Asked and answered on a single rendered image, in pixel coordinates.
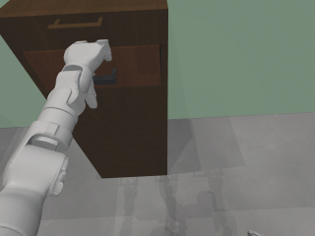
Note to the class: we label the left robot forearm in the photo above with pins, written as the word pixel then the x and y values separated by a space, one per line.
pixel 56 122

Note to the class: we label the drawer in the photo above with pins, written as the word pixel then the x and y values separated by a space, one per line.
pixel 136 65

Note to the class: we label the cabinet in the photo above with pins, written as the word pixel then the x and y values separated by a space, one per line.
pixel 126 134

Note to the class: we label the handle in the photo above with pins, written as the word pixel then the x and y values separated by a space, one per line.
pixel 106 79
pixel 75 29

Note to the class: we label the left robot upper arm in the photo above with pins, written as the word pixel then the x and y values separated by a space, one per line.
pixel 38 173

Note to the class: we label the robot left hand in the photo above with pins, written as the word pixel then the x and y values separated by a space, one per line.
pixel 90 54

